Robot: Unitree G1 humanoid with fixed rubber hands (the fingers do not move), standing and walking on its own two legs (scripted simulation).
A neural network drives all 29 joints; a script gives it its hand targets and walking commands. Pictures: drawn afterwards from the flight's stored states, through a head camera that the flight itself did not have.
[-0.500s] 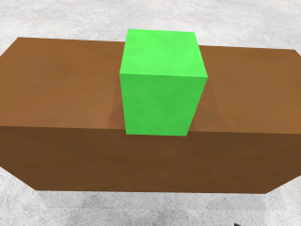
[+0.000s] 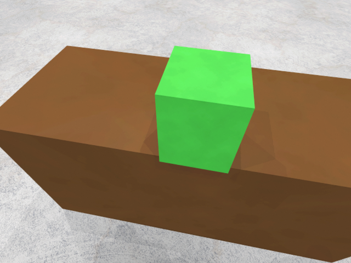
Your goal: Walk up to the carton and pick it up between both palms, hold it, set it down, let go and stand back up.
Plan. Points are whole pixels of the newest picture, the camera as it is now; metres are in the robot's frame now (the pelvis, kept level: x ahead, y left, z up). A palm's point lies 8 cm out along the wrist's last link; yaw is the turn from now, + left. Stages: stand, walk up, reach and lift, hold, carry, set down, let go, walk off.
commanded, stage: walk up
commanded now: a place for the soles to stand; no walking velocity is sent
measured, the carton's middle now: (201, 111) +0.48 -0.04 +0.07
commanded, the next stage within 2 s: none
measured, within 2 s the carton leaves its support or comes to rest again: neither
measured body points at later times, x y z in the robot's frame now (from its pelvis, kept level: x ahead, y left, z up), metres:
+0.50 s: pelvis +0.02 +0.01 +0.00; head +0.03 +0.03 +0.44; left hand +0.03 +0.27 -0.16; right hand +0.08 -0.23 -0.14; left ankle +0.02 +0.10 -0.73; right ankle -0.01 -0.08 -0.73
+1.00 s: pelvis +0.04 +0.00 +0.00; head +0.05 +0.01 +0.45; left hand -0.02 +0.23 -0.15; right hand +0.15 -0.22 -0.14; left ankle +0.02 +0.09 -0.73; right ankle -0.01 -0.08 -0.73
